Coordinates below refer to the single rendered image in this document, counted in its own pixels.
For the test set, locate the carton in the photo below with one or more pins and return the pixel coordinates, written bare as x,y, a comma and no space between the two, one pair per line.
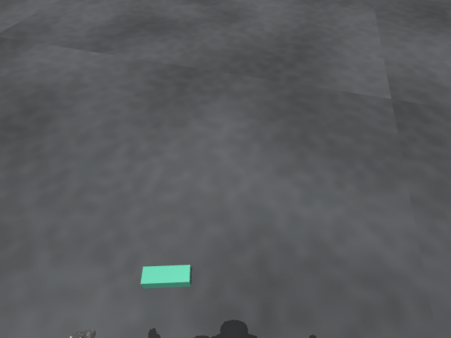
166,276

